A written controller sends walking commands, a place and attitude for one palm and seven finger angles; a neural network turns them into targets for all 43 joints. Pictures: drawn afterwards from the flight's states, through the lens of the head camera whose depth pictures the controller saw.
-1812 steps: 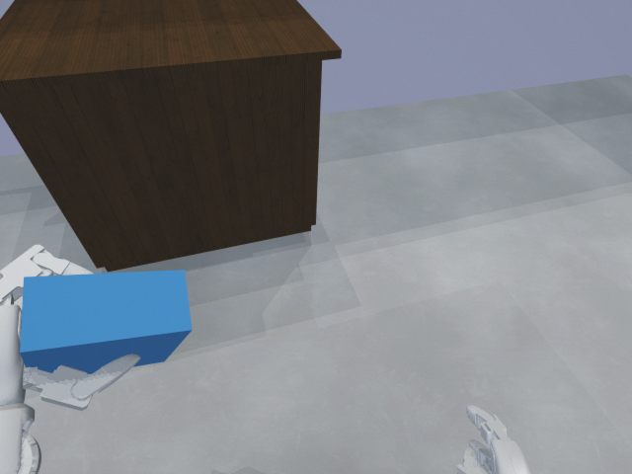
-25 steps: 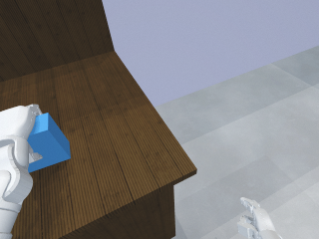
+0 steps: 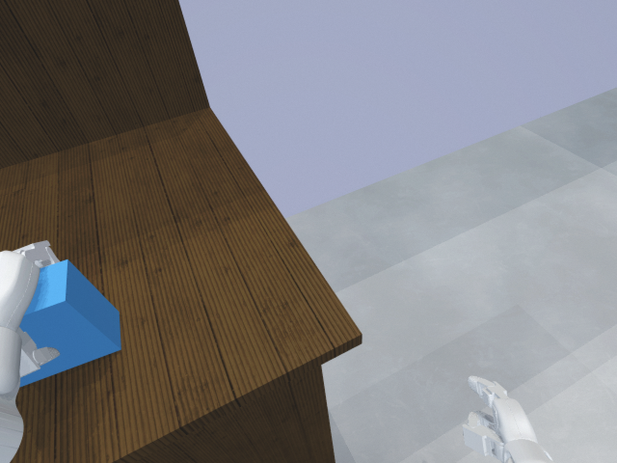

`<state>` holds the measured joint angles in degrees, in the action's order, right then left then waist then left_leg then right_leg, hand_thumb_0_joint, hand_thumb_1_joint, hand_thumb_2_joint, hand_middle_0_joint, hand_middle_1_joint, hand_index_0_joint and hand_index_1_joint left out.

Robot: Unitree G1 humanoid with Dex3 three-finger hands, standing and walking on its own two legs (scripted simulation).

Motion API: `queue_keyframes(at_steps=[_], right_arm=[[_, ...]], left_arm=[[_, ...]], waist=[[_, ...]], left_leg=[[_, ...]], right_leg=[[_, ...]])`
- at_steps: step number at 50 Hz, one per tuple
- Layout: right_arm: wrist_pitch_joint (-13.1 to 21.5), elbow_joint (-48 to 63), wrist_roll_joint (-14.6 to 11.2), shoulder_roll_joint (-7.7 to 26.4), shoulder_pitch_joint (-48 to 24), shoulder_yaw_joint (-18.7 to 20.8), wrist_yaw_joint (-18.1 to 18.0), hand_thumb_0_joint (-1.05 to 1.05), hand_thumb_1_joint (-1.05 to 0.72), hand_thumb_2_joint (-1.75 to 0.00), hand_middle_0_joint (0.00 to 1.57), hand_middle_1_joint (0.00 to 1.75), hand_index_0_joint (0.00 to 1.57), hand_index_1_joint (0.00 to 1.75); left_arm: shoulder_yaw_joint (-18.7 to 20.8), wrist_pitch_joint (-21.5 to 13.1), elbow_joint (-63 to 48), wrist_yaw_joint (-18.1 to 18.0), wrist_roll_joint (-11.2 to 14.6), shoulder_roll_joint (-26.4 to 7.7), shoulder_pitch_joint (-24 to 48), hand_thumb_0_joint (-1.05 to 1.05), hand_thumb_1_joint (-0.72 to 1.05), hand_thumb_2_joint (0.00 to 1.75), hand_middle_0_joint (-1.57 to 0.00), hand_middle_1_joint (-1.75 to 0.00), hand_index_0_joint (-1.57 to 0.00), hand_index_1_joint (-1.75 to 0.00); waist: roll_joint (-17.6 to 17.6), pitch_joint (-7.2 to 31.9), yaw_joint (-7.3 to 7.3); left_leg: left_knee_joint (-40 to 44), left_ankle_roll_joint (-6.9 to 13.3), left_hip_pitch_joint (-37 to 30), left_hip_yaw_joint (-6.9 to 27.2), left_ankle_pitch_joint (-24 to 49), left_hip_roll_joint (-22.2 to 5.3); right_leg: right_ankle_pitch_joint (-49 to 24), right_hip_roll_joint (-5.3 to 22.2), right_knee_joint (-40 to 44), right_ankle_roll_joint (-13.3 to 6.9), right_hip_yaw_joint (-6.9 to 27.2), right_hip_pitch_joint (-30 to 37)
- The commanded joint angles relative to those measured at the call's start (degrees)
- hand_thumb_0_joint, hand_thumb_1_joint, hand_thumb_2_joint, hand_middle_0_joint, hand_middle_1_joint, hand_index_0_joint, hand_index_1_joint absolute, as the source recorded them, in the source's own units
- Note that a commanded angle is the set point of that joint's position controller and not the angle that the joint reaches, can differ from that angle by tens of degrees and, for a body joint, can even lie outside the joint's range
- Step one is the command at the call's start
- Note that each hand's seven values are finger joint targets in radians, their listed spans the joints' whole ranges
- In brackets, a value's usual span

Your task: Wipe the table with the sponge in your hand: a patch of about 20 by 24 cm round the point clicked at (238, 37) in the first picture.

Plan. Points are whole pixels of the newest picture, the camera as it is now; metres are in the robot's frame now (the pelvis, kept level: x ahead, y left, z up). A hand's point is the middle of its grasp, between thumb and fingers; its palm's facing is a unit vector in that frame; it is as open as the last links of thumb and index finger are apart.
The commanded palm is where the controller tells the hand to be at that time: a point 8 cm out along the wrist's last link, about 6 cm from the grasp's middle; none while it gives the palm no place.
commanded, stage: wipe back along the first lane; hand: left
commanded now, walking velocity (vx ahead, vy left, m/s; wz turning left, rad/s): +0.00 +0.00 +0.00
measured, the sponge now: (48, 336) +0.21 +0.35 +0.10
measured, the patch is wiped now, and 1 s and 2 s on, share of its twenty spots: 0.95 0.95 0.95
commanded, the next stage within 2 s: lift the sponge slowly off the table in 0.48 s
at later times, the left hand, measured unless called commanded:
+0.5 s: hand (14, 349) +0.17 +0.32 +0.16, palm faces +0.19 -0.06 -0.98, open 9.9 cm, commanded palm +0.12 +0.30 +0.18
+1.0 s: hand (13, 356) +0.16 +0.31 +0.16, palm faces +0.24 -0.08 -0.97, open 9.9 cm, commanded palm +0.12 +0.30 +0.21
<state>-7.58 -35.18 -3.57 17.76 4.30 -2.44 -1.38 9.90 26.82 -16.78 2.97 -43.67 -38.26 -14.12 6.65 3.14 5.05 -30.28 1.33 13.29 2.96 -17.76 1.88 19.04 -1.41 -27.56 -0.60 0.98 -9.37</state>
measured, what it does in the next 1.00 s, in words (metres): stands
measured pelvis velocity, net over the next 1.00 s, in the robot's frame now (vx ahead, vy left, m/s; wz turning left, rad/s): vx -0.02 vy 0.00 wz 0.00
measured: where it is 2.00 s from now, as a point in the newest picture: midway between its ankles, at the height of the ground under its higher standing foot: outside the picture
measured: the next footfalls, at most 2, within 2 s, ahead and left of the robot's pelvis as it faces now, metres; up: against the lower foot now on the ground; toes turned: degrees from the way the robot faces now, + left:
none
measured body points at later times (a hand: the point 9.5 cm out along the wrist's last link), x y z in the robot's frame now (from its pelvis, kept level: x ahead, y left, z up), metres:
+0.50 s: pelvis -0.01 +0.01 +0.00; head -0.02 -0.03 +0.45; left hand +0.16 +0.32 +0.21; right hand +0.23 -0.19 -0.08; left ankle -0.02 +0.11 -0.74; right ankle -0.05 -0.12 -0.74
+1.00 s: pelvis -0.02 +0.00 +0.00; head -0.03 -0.04 +0.45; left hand +0.15 +0.31 +0.21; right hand +0.24 -0.18 -0.07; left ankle -0.02 +0.11 -0.74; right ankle -0.05 -0.12 -0.74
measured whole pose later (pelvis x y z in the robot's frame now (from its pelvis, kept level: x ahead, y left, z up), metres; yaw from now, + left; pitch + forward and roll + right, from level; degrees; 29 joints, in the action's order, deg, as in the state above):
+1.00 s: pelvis -0.02 +0.00 +0.00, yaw +0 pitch -2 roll +0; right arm -4.3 -35.2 -2.9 15.6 1.4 -4.8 -3.9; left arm 3.6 37.2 -30.3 -0.2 -46.0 -31.9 -17.6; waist 6.4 1.7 8.6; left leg -27.8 1.5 10.2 2.9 -15.4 2.6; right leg 17.7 -0.6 -26.8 -0.4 1.0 -7.0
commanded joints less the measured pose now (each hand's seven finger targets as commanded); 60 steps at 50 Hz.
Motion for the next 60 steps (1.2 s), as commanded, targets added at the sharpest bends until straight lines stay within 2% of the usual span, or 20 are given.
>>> queue_keyframes(at_steps=[1,5,12,14,18,19,22,23,25,28,29,33,36,39,43,44,48,51,53,60], right_arm=[[2.55,9.45,-0.19,5.45,-9.73,2.43,-0.24,0.00,-0.90,-0.90,0.20,0.30,0.20,0.30],[2.83,10.16,-0.21,4.74,-10.55,2.36,-0.01,0.00,-0.90,-0.90,0.20,0.30,0.20,0.30],[2.76,9.98,-0.21,4.77,-12.00,2.04,-0.47,0.00,-0.90,-0.90,0.20,0.30,0.20,0.30],[3.26,10.92,-0.41,4.23,-12.93,1.75,-0.40,0.00,-0.90,-0.90,0.20,0.30,0.20,0.30],[3.56,10.87,-0.10,4.14,-14.09,1.75,-0.08,0.00,-0.90,-0.90,0.20,0.30,0.20,0.30],[3.63,11.24,-0.21,3.76,-13.59,1.54,-0.01,0.00,-0.90,-0.90,0.20,0.30,0.20,0.30],[3.64,10.89,-0.08,3.83,-13.31,1.68,0.14,0.00,-0.90,-0.90,0.20,0.30,0.20,0.30],[3.87,11.37,-0.07,3.71,-14.73,1.60,0.21,0.00,-0.90,-0.90,0.20,0.30,0.20,0.30],[4.21,11.37,-0.10,3.51,-13.45,1.49,0.21,0.00,-0.90,-0.90,0.20,0.30,0.20,0.30],[4.56,11.69,0.09,3.40,-14.84,1.72,0.44,0.00,-0.90,-0.90,0.20,0.30,0.20,0.30],[4.51,11.73,0.04,3.32,-13.78,1.58,0.45,0.00,-0.90,-0.90,0.20,0.30,0.20,0.30],[4.45,11.33,0.08,3.45,-14.87,1.30,-0.53,0.00,-0.90,-0.90,0.20,0.30,0.20,0.30],[4.74,10.89,0.22,3.47,-13.90,1.06,-1.39,0.00,-0.90,-0.90,0.20,0.30,0.20,0.30],[5.53,11.49,0.30,3.29,-14.92,0.76,-1.81,0.00,-0.90,-0.90,0.20,0.30,0.20,0.30],[6.36,11.14,0.48,3.22,-16.32,0.42,-2.45,0.00,-0.90,-0.90,0.20,0.30,0.20,0.30],[6.60,11.07,0.53,3.17,-15.24,0.37,-2.53,0.00,-0.90,-0.90,0.20,0.30,0.20,0.30],[6.65,10.50,0.67,3.39,-16.57,0.24,-2.96,0.00,-0.90,-0.90,0.20,0.30,0.20,0.30],[6.50,9.73,0.79,3.70,-15.37,0.20,-3.22,0.00,-0.90,-0.90,0.20,0.30,0.20,0.30],[6.53,10.21,0.78,3.54,-16.98,0.11,-3.23,0.00,-0.90,-0.90,0.20,0.30,0.20,0.30],[5.91,9.93,0.85,3.74,-16.07,0.16,-3.34,0.00,-0.90,-0.90,0.20,0.30,0.20,0.30]], left_arm=[[4.99,2.22,-4.97,0.63,2.02,-8.98,-3.00,0.00,0.10,1.30,-1.20,-1.60,-1.20,-1.60],[2.16,3.39,-9.45,-0.33,2.31,-4.72,-6.98,0.00,0.10,1.30,-1.20,-1.60,-1.20,-1.60],[1.66,6.07,-11.63,-1.00,1.97,-4.71,-7.79,0.00,0.10,1.30,-1.20,-1.60,-1.20,-1.60],[-1.25,6.70,-14.21,-1.03,1.83,-1.54,-6.98,0.00,0.10,1.30,-1.20,-1.60,-1.20,-1.60],[0.29,7.13,-17.43,-1.20,1.64,-2.11,-12.01,0.00,0.10,1.30,-1.20,-1.60,-1.20,-1.60],[-1.40,7.11,-18.13,-1.30,2.01,-0.15,-12.23,0.00,0.10,1.30,-1.20,-1.60,-1.20,-1.60],[-0.77,7.10,-19.57,-1.79,2.02,-0.27,-14.20,0.00,0.10,1.30,-1.20,-1.60,-1.20,-1.60],[-1.04,7.39,-21.37,-2.04,1.50,0.32,-14.17,0.00,0.10,1.30,-1.20,-1.60,-1.20,-1.60],[-3.15,7.10,-21.52,-2.69,1.59,2.63,-13.52,0.00,0.10,1.30,-1.20,-1.60,-1.20,-1.60],[-2.68,7.24,-24.37,-3.41,1.01,2.45,-16.01,0.00,0.10,1.30,-1.20,-1.60,-1.20,-1.60],[-3.62,7.14,-24.36,-3.71,1.16,3.37,-14.87,0.00,0.10,1.30,-1.20,-1.60,-1.20,-1.60],[-2.18,7.84,-24.82,-4.57,0.21,1.00,-9.12,0.00,0.10,1.30,-1.20,-1.60,-1.20,-1.60],[-4.51,8.18,-22.94,-4.82,0.08,2.40,-5.01,0.00,0.10,1.30,-1.20,-1.60,-1.20,-1.60],[-4.13,8.49,-24.68,-4.66,-0.76,1.13,-2.09,0.00,0.10,1.30,-1.20,-1.60,-1.20,-1.60],[-4.80,9.01,-24.19,-4.02,-1.13,0.76,1.32,0.00,0.10,1.30,-1.20,-1.60,-1.20,-1.60],[-4.66,8.66,-24.21,-3.98,-0.87,0.51,1.92,0.00,0.10,1.30,-1.20,-1.60,-1.20,-1.60],[-2.28,9.30,-22.67,-3.18,-1.24,-2.81,3.71,0.00,0.10,1.30,-1.20,-1.60,-1.20,-1.60],[-1.56,8.91,-20.80,-2.50,-1.20,-4.33,5.83,0.00,0.10,1.30,-1.20,-1.60,-1.20,-1.60],[-1.03,9.28,-22.52,-2.07,-1.51,-5.24,5.91,0.00,0.10,1.30,-1.20,-1.60,-1.20,-1.60],[3.32,8.45,-21.65,-1.23,-0.91,-10.03,5.04,0.00,0.10,1.30,-1.20,-1.60,-1.20,-1.60]], waist=[[-7.79,5.22,1.54],[-7.06,6.37,1.72],[-6.68,4.43,2.06],[-6.26,4.57,1.68],[-6.33,5.54,2.76],[-7.05,4.66,2.28],[-7.14,3.74,2.63],[-5.42,3.77,2.79],[-7.15,2.81,2.33],[-5.97,3.63,3.04],[-6.99,4.03,2.51],[-6.00,1.97,2.31],[-5.45,1.38,1.86],[-4.64,3.92,2.21],[-3.60,3.25,2.18],[-5.41,4.35,2.02],[-3.77,4.16,2.44],[-5.43,4.47,2.24],[-2.32,5.38,2.69],[-4.83,5.75,3.06]], left_leg=[[1.60,1.50,0.07,-1.02,23.03,0.30],[1.58,1.40,-0.71,-0.75,24.49,0.10],[3.42,1.15,-0.23,-0.37,20.44,-0.39],[3.85,1.08,-0.53,-0.24,19.66,-0.55],[4.29,1.04,-1.23,0.05,20.24,-0.85],[4.35,1.00,-0.61,-0.10,19.78,-0.94],[5.00,0.96,-0.72,0.07,19.25,-1.35],[5.35,0.83,-1.04,0.12,18.66,-1.37],[5.72,0.83,-0.62,0.25,18.25,-1.77],[5.86,0.87,-1.33,0.33,18.18,-1.86],[5.59,0.82,-0.89,0.09,18.42,-1.77],[7.03,0.67,-1.21,0.56,14.87,-2.06],[7.44,0.76,-1.65,0.39,14.46,-1.90],[7.19,0.72,-2.56,0.45,14.95,-1.56],[7.70,0.81,-3.06,0.97,14.02,-1.42],[7.26,0.86,-3.13,0.67,14.87,-1.22],[7.10,0.85,-3.70,0.60,15.40,-0.91],[6.59,0.87,-3.84,0.31,16.73,-0.64],[6.33,0.86,-4.54,0.35,17.64,-0.32],[4.77,0.99,-4.40,-0.25,19.82,0.19]], right_leg=[[-28.58,-0.13,1.00,-0.81,-0.84,5.00],[-29.15,-0.05,0.44,-0.85,-1.21,5.20],[-22.83,-0.26,1.23,-0.96,-1.06,4.05],[-20.66,-0.34,1.27,-1.05,-1.36,3.51],[-21.25,-0.72,1.44,-1.35,-0.40,4.21],[-20.28,-0.40,1.32,-1.12,-1.49,4.07],[-19.25,-0.56,1.86,-1.17,-1.75,3.51],[-18.20,-1.09,2.03,-1.48,-0.70,3.10],[-16.71,-0.80,2.07,-1.36,-2.10,2.53],[-16.94,-1.25,2.09,-1.66,-0.78,3.12],[-16.83,-0.72,1.81,-1.55,-1.67,3.48],[-12.56,-1.44,2.98,-1.88,-0.48,1.99],[-11.33,-0.98,3.36,-1.80,-1.68,1.91],[-11.46,-0.95,3.07,-2.04,-1.25,3.40],[-11.03,-1.47,3.73,-2.25,-0.49,2.83],[-11.80,-0.97,3.42,-1.98,-1.26,3.67],[-13.18,-1.23,3.91,-2.21,0.24,3.80],[-14.95,-0.72,3.75,-1.86,-0.63,4.36],[-16.16,-0.94,3.79,-2.20,0.82,4.79],[-19.92,-0.38,3.34,-1.56,1.05,5.75]])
